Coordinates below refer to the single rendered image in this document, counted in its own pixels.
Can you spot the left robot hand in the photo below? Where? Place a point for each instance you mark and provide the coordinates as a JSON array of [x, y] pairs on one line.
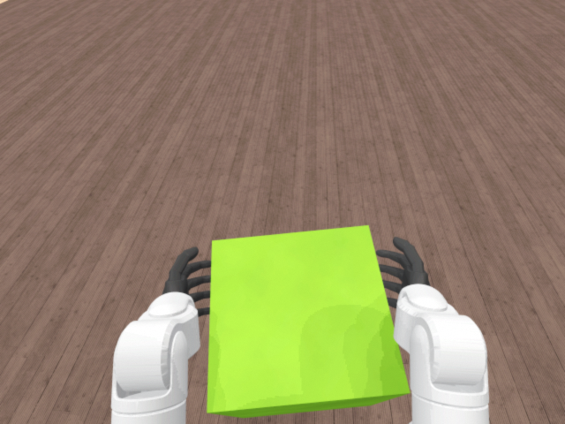
[[179, 273]]

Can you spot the left robot forearm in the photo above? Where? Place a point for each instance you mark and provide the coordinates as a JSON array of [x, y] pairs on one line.
[[150, 365]]

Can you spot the right robot forearm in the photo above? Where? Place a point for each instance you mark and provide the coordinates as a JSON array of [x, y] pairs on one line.
[[448, 359]]

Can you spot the right robot hand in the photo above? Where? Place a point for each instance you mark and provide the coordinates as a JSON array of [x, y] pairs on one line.
[[413, 267]]

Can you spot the carton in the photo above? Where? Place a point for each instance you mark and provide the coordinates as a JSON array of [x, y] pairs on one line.
[[300, 322]]

